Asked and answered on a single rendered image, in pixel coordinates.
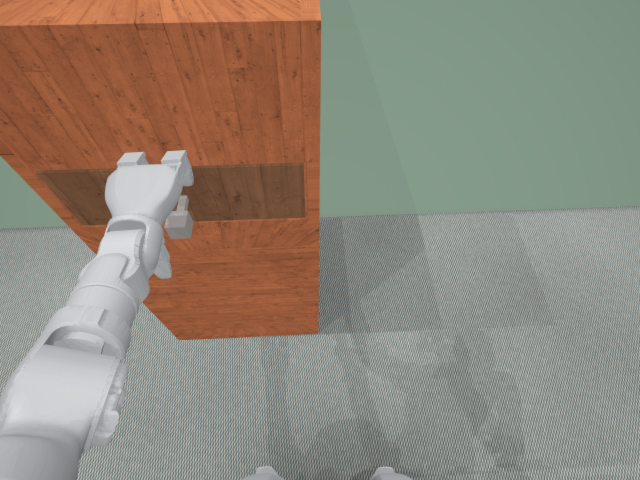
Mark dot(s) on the cabinet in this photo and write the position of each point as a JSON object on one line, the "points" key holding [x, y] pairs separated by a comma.
{"points": [[231, 82]]}

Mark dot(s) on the drawer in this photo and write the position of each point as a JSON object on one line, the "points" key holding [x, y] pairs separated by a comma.
{"points": [[219, 192]]}

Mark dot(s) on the left robot upper arm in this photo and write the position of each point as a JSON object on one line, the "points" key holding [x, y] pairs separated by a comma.
{"points": [[66, 401]]}

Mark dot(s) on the robot left forearm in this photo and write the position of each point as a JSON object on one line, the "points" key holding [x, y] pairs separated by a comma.
{"points": [[101, 308]]}

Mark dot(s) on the left robot hand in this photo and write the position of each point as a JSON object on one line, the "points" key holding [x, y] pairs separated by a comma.
{"points": [[151, 190]]}

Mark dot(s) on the handle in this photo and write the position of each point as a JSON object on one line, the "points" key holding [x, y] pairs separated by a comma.
{"points": [[179, 223]]}

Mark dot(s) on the robot left shin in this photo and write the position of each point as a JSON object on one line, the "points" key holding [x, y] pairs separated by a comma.
{"points": [[266, 469]]}

